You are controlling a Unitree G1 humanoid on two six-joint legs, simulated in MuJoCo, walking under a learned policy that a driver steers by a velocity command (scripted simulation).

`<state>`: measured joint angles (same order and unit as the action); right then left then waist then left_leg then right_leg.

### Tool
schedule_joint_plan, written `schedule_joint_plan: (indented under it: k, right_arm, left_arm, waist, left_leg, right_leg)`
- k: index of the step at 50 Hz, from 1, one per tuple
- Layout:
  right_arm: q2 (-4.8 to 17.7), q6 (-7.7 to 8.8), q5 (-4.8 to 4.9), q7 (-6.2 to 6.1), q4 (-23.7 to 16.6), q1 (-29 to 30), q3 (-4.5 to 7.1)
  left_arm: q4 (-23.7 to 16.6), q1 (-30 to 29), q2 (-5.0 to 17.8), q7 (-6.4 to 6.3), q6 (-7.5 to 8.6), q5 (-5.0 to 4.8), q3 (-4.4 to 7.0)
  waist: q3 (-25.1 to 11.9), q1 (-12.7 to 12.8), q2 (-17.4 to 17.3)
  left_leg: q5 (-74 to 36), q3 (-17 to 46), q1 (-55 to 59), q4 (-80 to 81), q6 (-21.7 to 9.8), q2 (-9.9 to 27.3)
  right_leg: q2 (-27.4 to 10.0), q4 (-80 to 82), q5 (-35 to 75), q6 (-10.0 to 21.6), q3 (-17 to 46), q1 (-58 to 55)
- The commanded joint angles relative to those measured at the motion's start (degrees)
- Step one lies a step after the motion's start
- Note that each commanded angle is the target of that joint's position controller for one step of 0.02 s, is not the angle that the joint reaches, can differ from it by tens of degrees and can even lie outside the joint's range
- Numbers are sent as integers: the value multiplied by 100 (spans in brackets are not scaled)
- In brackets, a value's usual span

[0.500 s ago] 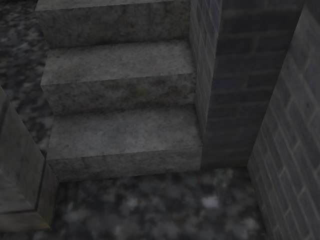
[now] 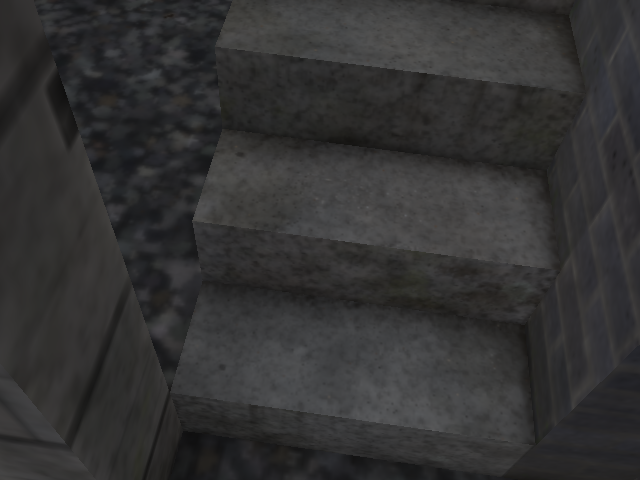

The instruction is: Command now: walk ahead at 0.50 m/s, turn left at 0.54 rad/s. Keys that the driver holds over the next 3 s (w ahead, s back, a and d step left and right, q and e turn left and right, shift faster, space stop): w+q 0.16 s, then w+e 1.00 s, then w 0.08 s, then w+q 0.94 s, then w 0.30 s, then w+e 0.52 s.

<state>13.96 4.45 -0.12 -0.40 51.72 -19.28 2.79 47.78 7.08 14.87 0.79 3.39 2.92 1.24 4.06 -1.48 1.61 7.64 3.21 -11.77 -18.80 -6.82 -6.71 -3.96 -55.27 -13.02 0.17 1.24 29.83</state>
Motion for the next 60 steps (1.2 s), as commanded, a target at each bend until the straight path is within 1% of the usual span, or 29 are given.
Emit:
schedule_joint_plan:
  k: [1, 4, 5, 6, 8, 12, 17, 18, 19, 20, 21, 23, 25, 29, 32, 35, 37, 38, 39, 40, 42, 43, 46, 51, 54, 56, 58, 59, 60]
  right_arm:
    - [987, 133, 100, -64, -19, -447, 208]
    - [1003, 138, 101, -89, 163, -713, 191]
    - [1172, 176, 1, -145, -70, -777, 228]
    - [958, 0, 146, -149, 370, -850, 146]
    - [812, 121, -124, -297, 163, -1277, 82]
    - [705, 85, -168, -481, 85, -1056, -23]
    - [805, 110, -228, -582, -285, 119, 28]
    - [940, 125, -93, -536, -436, 625, 83]
    - [825, 175, -30, -480, -748, 1506, 114]
    - [206, 188, -233, -363, -1006, 658, -46]
    - [98, 60, -395, -313, -897, 21, -100]
    - [135, -95, -430, -250, -941, 243, -121]
    - [144, -229, -359, -155, -1140, 528, -175]
    - [-65, -379, -357, -155, -1548, 1291, -304]
    - [-345, -527, -178, -45, -1687, 1667, -427]
    - [62, -598, 45, -278, -1672, 1234, -310]
    - [211, -439, 124, -409, -1389, 383, -204]
    - [323, -379, 34, -455, -1277, 301, -124]
    - [564, -398, 8, -500, -1402, 729, -58]
    - [556, -460, -70, -502, -1574, 1453, 57]
    - [53, -432, 22, -412, -1696, 2370, -34]
    - [150, -248, 49, -429, -1294, 1692, 21]
    - [225, -47, -119, -337, -936, 971, -5]
    - [653, 25, -277, -394, -987, 880, 68]
    - [658, -66, -224, -493, -1310, 1377, 40]
    - [1082, -254, -190, -515, -1280, 984, 226]
    - [1197, -465, 143, -510, -1199, 558, 390]
    - [929, -503, 214, -414, -1199, 318, 352]
    - [198, -508, 46, -285, -1534, 168, 176]
  left_arm:
    - [-271, -63, 315, 26, -109, 16, 61]
    - [-523, -757, 324, -60, -102, -59, 33]
    - [-274, -402, 554, 16, -181, -4, 78]
    - [-536, -665, 363, -87, -90, -167, 42]
    - [-265, -360, 132, -149, -275, -33, -43]
    - [-191, -509, 324, -119, -321, 35, -29]
    - [660, 1452, 771, -274, -340, -285, 117]
    - [892, 2174, 796, -292, -280, -336, 173]
    - [1259, 3240, 356, -339, -219, -462, 58]
    - [1163, 2341, 371, -342, -161, -578, -60]
    - [1022, 2132, 425, -312, -87, -450, 18]
    - [576, 1414, 63, -372, -234, -227, -33]
    - [412, 1619, 131, -458, -243, -178, -20]
    - [214, 2319, 255, -510, -258, -220, 109]
    - [21, 2290, -288, -464, -379, -220, 23]
    - [-20, 2642, 108, -401, -245, -185, 244]
    - [-384, 1873, 160, -269, -67, -288, 345]
    - [-693, 1635, -19, -254, -31, -405, 386]
    - [-924, 2285, -401, -297, -76, -280, 362]
    - [-837, 2955, -83, -370, -268, -106, 426]
    - [-776, 2635, -402, -360, -512, 328, 386]
    - [-592, 2213, -215, -285, -604, 271, 486]
    - [-832, 1703, -448, -263, -662, 155, 425]
    - [-1406, 676, -551, -198, -614, 77, 231]
    - [-1556, 522, -503, -169, -492, -124, 118]
    - [-1426, 781, -342, -190, -529, -237, 158]
    - [-1207, 1222, -155, -35, -559, -251, 264]
    - [-1183, 1179, -58, -13, -482, -124, 289]
    - [-1297, 1160, 483, -71, -444, -123, 445]
  waist:
    - [-448, 89, -509]
    - [-203, -93, -614]
    - [-96, -265, 100]
    - [-385, -19, -998]
    - [-691, -258, -699]
    - [-477, -232, -398]
    - [-735, 601, -836]
    - [-690, 1139, -417]
    - [-867, 1809, 879]
    - [-584, 390, 1163]
    - [-682, 9, 234]
    - [-358, -191, -526]
    - [-435, -83, -404]
    - [-610, 182, -224]
    - [-723, 147, 513]
    - [-1303, 85, 786]
    - [-1577, -443, 335]
    - [-1513, -351, -593]
    - [-1376, 336, -1998]
    - [-1899, 675, -1935]
    - [-747, 910, -432]
    - [-536, 661, 381]
    - [-334, 399, -967]
    - [-888, 312, -983]
    - [-1000, 298, -1149]
    - [-1020, 142, -1279]
    - [-1186, 249, -837]
    - [-1408, 250, -196]
    - [-1431, -94, 1003]
  left_leg:
    - [-2883, 1197, 653, 586, 26, 1304]
    - [-2704, 1297, 667, 578, 147, 1214]
    - [-3918, 1658, 1224, 259, 395, 1651]
    - [-4294, 832, 892, -175, 307, 870]
    - [-5906, 1506, 1511, -603, 365, 1512]
    - [-5761, 1380, 1878, -525, 379, 1564]
    - [-8138, 949, 1268, -1963, 830, 1620]
    - [-7069, 700, 792, -3622, 851, 1195]
    - [-1460, -34, -1005, -6798, 1095, -22]
    - [2566, -75, -2300, -7754, 1210, -310]
    - [2557, 304, -2332, -7530, 1028, 87]
    - [2327, 123, -2635, -7433, 957, 306]
    - [1684, -89, -2642, -7284, 1010, 445]
    - [1316, -326, -3262, -6663, 1039, 510]
    - [1278, -1001, -1811, -4060, 1038, 365]
    - [801, -450, -840, -2198, 842, 202]
    - [-965, -310, 29, -279, 505, 493]
    - [-2020, 414, 1137, 132, 196, 1362]
    - [-4559, 1861, 1369, -85, -606, 3238]
    - [-3028, 2790, 698, 215, -1371, 3991]
    - [1341, 2056, -748, 994, -996, 3008]
    - [857, 1576, -695, 628, -723, 2893]
    - [1425, -36, -487, 141, -176, 1882]
    - [960, -208, -304, 232, -416, 2311]
    - [253, -768, -905, 275, -400, 2267]
    - [-2368, -515, -83, -316, -460, 2869]
    - [-4729, -847, 687, -1948, -190, 2647]
    - [-2450, -1121, 18, -3219, 204, 2194]
    - [2131, -1288, -1838, -4566, 862, 1657]
  right_leg:
    - [175, 503, 545, -220, -107, 286]
    - [284, 1182, 1132, -333, -131, 488]
    - [312, 1231, 1201, -266, -139, 1043]
    - [365, 1422, 1250, -159, -155, 229]
    - [627, 635, 1060, -101, -133, 698]
    - [471, 636, 686, -28, -135, 1115]
    - [896, 2420, 757, 601, -235, -1478]
    - [855, 3418, 1703, 934, -182, -2190]
    - [162, 4062, 4650, 1624, 592, -3662]
    - [-808, 3180, 8071, 2249, 1818, -3418]
    - [-1262, 3392, 7223, 2663, 1981, -2983]
    - [-713, 3654, 4351, 2336, 1977, -2081]
    - [-383, 3829, 3279, 2272, 1912, -1401]
    - [-132, 3530, 3392, 2027, 2208, -1687]
    - [808, 3347, 4189, 1156, 1295, -1048]
    - [424, 3097, 5670, 584, 2028, -2087]
    - [509, 2158, 4595, 320, 2042, -2425]
    - [944, 1011, 1488, 77, 1581, -1159]
    - [1518, -1138, -2383, -117, 840, 166]
    - [1086, -2635, -2544, -218, 368, 287]
    - [631, -3414, -1550, -277, 446, 544]
    - [767, -3777, -1130, -271, 398, 759]
    - [871, -4014, -385, 36, -9, 1578]
    - [462, -2379, -345, -36, -226, 1193]
    - [278, 660, -539, 131, -360, -679]
    - [572, 1860, -735, 145, -690, -1053]
    - [767, 3509, 121, 242, -776, -1562]
    - [681, 4094, 970, 288, -459, -2302]
    - [-631, 3112, 5049, 659, 1060, -3186]
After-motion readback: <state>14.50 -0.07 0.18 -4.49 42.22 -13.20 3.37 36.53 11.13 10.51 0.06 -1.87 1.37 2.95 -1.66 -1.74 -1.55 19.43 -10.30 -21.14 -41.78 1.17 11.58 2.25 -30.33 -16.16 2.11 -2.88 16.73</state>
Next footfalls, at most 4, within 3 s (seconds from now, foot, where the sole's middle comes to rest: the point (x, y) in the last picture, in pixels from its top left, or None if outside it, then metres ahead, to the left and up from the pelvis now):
0.38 right None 0.30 -0.04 -0.78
0.76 left None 0.38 0.07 -0.78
1.18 right None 0.29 -0.18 -0.78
1.72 left None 0.25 0.06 -0.78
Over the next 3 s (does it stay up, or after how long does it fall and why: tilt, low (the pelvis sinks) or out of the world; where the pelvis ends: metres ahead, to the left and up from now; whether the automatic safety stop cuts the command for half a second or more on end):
stays up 0.20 -0.09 -0.02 its command is cut before an obstacle after 0.1 s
